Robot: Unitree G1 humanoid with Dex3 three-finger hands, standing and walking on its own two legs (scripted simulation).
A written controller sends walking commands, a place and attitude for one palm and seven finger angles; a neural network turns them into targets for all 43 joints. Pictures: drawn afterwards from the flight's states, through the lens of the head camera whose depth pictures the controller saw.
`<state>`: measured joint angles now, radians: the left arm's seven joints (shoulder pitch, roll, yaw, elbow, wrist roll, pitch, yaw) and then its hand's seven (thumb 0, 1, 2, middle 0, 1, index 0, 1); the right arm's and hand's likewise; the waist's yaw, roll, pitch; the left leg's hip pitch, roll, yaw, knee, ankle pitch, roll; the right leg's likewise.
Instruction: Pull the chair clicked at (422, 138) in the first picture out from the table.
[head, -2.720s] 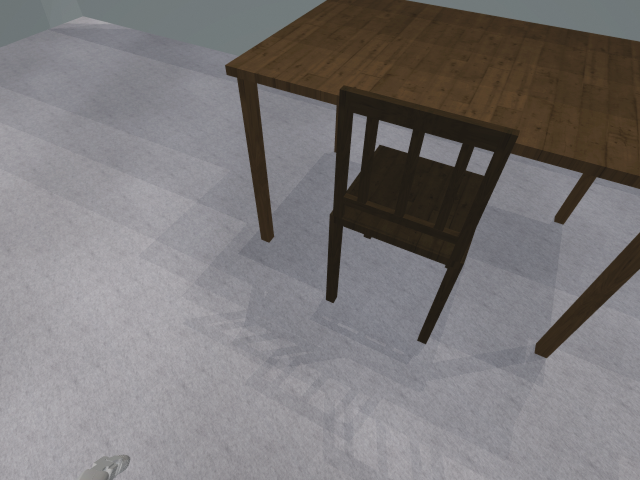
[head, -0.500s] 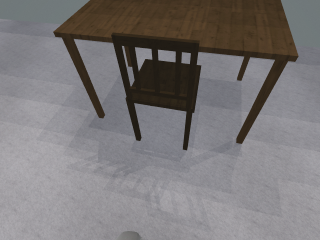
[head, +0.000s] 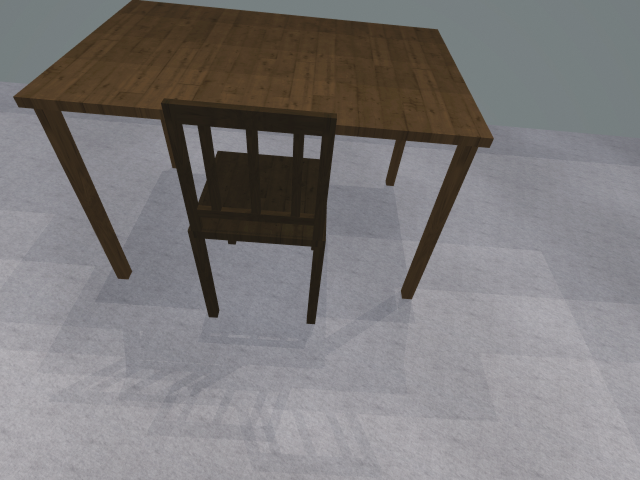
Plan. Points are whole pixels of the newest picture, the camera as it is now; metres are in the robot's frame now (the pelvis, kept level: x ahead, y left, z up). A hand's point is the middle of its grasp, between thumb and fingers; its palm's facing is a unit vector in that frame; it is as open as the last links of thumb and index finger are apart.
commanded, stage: take the last steps up to it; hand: left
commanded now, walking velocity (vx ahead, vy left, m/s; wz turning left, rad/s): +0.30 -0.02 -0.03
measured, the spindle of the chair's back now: (254, 173) +0.81 +0.18 -0.12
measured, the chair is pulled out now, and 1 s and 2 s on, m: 0.00 0.00 0.00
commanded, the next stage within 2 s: come to a stop and stand still in 0.90 s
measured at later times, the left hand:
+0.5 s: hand out of the picture +0.12 +0.14 -0.18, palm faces +0.07 -0.98 -0.21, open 7.2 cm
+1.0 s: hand (211, 357) +0.35 +0.19 -0.18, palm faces +0.03 -0.98 -0.19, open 7.3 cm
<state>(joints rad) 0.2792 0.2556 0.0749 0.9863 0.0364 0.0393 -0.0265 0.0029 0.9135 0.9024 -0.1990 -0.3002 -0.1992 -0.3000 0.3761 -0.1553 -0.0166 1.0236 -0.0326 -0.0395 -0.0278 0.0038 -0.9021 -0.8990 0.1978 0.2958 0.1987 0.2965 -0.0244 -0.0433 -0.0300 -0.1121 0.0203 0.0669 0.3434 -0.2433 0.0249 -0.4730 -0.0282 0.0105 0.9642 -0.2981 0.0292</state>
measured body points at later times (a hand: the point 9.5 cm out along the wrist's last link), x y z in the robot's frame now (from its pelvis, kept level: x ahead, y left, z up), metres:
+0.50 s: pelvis +0.13 -0.04 -0.01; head +0.14 -0.04 +0.44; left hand +0.12 +0.19 -0.16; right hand +0.17 -0.28 -0.16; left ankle +0.22 +0.09 -0.70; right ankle +0.06 -0.15 -0.75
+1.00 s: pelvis +0.31 +0.01 -0.01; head +0.33 +0.01 +0.44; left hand +0.35 +0.24 -0.16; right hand +0.30 -0.22 -0.16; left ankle +0.29 +0.09 -0.75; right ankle +0.38 -0.12 -0.71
